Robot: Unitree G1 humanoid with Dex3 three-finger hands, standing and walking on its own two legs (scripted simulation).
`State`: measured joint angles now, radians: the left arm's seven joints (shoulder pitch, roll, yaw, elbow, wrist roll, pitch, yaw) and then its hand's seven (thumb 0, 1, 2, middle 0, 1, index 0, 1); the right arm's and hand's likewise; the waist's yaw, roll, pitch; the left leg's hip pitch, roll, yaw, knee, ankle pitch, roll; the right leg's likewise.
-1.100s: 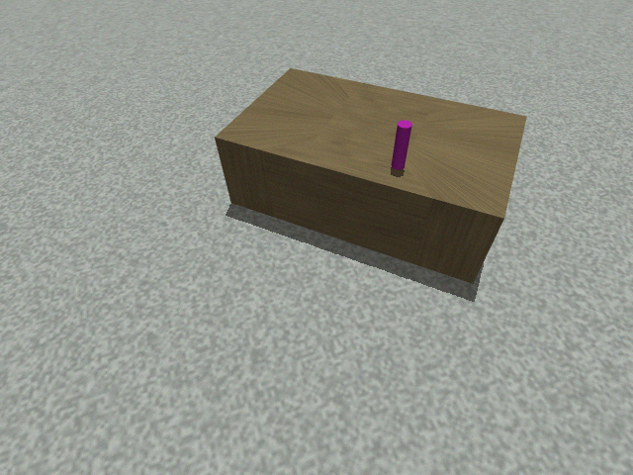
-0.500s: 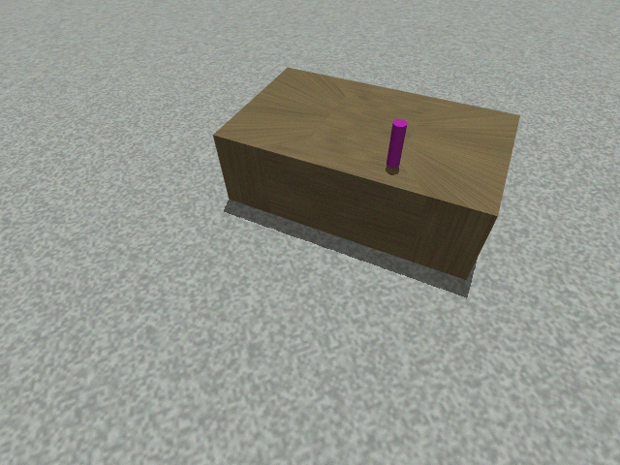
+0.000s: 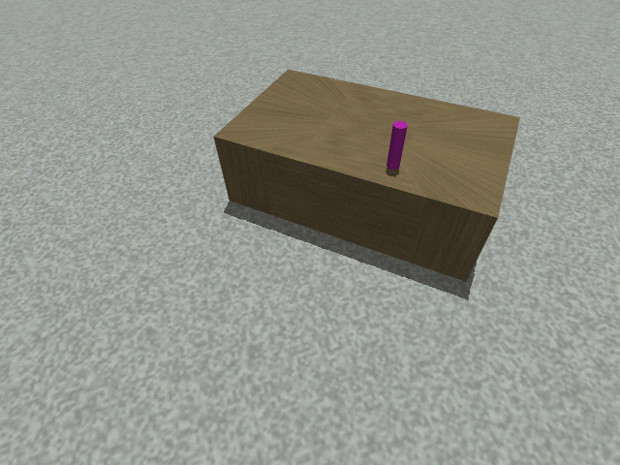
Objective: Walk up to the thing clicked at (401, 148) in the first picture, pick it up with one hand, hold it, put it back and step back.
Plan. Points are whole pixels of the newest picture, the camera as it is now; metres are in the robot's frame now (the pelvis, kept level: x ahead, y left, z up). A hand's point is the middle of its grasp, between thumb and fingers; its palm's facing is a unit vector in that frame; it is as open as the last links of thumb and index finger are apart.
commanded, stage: stand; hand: left
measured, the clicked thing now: (396, 146) +1.19 -0.28 -0.34
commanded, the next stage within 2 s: walk up in 0.02 s
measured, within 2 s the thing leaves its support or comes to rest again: neither
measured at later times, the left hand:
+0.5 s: hand (222, 444) +0.20 +0.15 -0.15, palm faces -0.19 -0.91 -0.38, open 7.4 cm
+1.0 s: hand (294, 281) +0.48 +0.06 -0.14, palm faces -0.43 -0.83 -0.36, open 7.4 cm
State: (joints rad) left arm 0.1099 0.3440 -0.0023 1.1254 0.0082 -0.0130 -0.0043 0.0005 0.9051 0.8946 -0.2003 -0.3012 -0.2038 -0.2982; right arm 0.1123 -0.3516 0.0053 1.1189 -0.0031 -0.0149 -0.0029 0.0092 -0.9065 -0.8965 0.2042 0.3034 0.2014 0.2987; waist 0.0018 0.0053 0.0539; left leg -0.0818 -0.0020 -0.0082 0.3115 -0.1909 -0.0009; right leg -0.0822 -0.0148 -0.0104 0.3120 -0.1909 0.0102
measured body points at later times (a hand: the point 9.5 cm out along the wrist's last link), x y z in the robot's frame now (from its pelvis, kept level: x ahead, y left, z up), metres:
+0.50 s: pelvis +0.09 -0.10 -0.02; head +0.10 -0.13 +0.43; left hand +0.21 +0.20 -0.12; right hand +0.09 -0.45 -0.14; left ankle +0.10 +0.05 -0.69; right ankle +0.11 -0.23 -0.75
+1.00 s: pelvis +0.28 -0.16 -0.01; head +0.31 -0.17 +0.43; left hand +0.51 +0.10 -0.12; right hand +0.16 -0.47 -0.12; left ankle +0.29 -0.01 -0.75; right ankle +0.33 -0.32 -0.72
